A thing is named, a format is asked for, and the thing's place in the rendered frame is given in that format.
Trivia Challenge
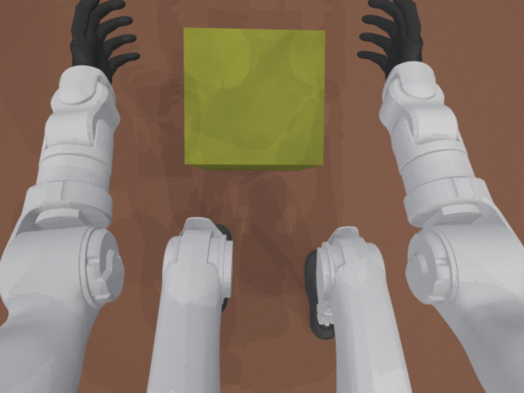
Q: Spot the left robot upper arm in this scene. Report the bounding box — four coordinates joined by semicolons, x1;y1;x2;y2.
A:
0;225;124;393

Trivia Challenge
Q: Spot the right robot hand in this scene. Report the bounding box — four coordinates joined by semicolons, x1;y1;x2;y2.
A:
357;0;423;80

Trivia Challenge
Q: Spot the robot left thigh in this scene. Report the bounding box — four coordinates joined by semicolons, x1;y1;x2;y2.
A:
147;230;233;393

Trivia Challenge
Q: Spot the left robot hand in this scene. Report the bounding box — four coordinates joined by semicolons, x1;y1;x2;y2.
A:
70;0;140;84

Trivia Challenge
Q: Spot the right robot shin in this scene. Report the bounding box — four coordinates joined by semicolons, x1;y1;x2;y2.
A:
316;226;386;324

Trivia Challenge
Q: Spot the left robot forearm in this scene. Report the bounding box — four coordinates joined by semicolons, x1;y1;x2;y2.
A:
0;65;120;308

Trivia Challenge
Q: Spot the right robot upper arm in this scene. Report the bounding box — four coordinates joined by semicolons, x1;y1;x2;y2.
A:
405;223;524;393

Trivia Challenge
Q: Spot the right robot forearm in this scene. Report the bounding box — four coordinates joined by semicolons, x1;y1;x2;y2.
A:
379;61;524;250

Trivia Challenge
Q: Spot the carton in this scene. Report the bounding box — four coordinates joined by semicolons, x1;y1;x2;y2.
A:
183;28;325;170

